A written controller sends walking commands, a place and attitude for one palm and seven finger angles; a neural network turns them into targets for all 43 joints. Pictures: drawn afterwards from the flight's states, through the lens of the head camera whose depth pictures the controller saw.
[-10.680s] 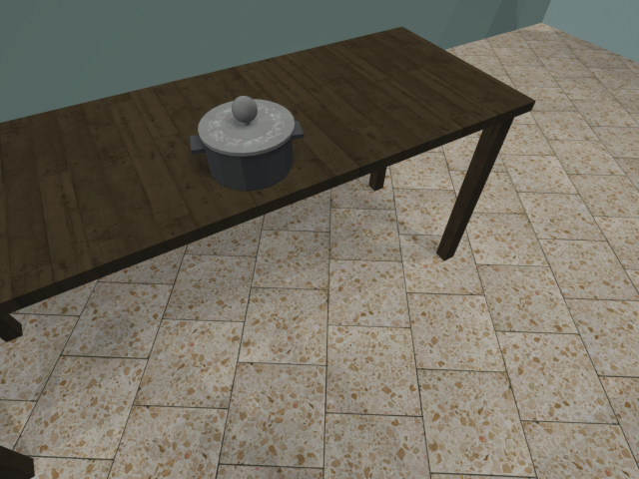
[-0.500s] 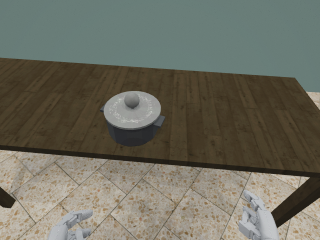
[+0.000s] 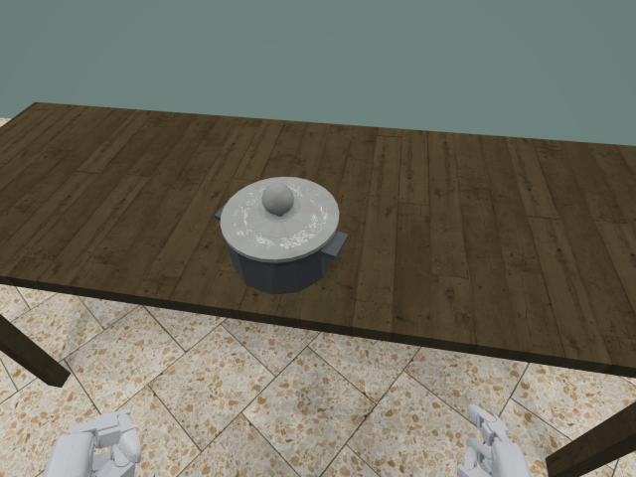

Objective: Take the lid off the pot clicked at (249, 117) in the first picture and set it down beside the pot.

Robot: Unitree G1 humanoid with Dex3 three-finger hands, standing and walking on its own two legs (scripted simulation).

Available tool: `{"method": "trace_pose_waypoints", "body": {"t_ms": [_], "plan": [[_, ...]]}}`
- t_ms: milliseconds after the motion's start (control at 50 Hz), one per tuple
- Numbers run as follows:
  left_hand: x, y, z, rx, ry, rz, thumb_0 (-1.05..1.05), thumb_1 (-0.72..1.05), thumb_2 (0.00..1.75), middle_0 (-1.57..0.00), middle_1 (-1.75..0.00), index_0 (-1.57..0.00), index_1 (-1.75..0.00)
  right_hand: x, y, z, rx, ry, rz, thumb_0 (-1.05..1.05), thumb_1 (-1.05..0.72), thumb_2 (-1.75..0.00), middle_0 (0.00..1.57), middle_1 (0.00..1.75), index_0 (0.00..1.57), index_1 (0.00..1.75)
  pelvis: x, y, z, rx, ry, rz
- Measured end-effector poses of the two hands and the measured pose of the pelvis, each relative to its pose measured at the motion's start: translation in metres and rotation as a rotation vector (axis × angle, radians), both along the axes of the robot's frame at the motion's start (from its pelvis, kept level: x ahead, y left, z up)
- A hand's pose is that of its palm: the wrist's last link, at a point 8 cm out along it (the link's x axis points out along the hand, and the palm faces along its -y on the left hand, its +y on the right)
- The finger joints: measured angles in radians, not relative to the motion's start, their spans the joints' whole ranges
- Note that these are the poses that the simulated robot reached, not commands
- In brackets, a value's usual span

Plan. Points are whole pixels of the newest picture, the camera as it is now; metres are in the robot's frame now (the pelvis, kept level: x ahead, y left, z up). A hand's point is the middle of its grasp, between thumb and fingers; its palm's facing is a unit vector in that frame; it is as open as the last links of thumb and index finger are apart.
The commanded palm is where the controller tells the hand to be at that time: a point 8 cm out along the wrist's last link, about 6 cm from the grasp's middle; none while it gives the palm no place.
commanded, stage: raise the hand higher, near the body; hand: left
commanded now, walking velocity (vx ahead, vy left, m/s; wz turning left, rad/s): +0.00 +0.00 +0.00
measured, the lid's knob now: (277, 199) +0.50 +0.12 +0.07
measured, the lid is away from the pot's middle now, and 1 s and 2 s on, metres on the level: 0.00 0.00 0.00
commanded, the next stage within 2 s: reach forward and open the fingers in 0.68 s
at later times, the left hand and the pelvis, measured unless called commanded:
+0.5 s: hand (103, 422) +0.15 +0.24 +0.06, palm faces +0.30 -0.87 -0.40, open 3.1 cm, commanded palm +0.11 +0.28 +0.10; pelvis +0.01 +0.01 +0.00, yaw +0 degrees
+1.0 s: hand (80, 392) +0.17 +0.26 +0.10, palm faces +0.02 -0.21 -0.98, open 2.9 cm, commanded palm +0.15 +0.27 +0.15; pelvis -0.02 +0.01 +0.00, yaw -2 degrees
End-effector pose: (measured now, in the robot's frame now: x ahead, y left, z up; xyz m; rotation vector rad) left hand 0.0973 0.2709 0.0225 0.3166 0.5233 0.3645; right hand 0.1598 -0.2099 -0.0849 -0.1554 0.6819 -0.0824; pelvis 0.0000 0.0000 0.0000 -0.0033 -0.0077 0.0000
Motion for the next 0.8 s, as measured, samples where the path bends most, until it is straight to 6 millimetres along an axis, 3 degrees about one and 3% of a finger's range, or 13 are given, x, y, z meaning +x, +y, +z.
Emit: {"method": "trace_pose_waypoints", "body": {"t_ms": [100,220,460,620,800], "plan": [[0.005,0.004,0.007,0.026,-0.004,-0.025,0.01,0.9,0.89,-1.29,-1.49,-1.28,-1.5,0.0,-0.012,0.0,-0.02,0.005,-0.045,0.02,-0.91,-0.9,0.21,0.3,0.2,0.3,0.003,0.001,0.0,0.001,0.003,-0.008],[0.012,0.005,0.029,0.059,-0.092,-0.049,0.02,0.9,0.89,-1.29,-1.5,-1.29,-1.5,0.016,-0.017,0.013,-0.049,-0.059,-0.046,0.02,-0.91,-0.9,0.2,0.3,0.2,0.3,0.007,0.004,0.001,-0.001,-0.005,-0.01],[0.021,0.01,0.061,0.096,-0.238,-0.067,0.02,0.89,0.89,-1.29,-1.5,-1.29,-1.5,0.045,0.007,0.032,-0.021,-0.155,0.019,0.01,-0.91,-0.9,0.2,0.3,0.2,0.3,0.007,0.008,0.003,-0.003,-0.025,-0.008],[0.027,0.01,0.086,0.129,-0.334,-0.093,0.02,0.89,0.89,-1.3,-1.5,-1.29,-1.5,0.037,0.022,0.028,-0.002,-0.138,0.063,0.01,-0.91,-0.9,0.21,0.3,0.2,0.3,0.003,0.011,0.004,-0.006,-0.039,-0.006],[0.035,0.011,0.11,0.172,-0.429,-0.123,0.02,0.89,0.89,-1.3,-1.5,-1.3,-1.5,0.015,0.016,0.02,-0.009,-0.089,0.05,0.02,-0.91,-0.9,0.21,0.3,0.2,0.3,-0.003,0.012,0.005,-0.006,-0.05,-0.012]]}}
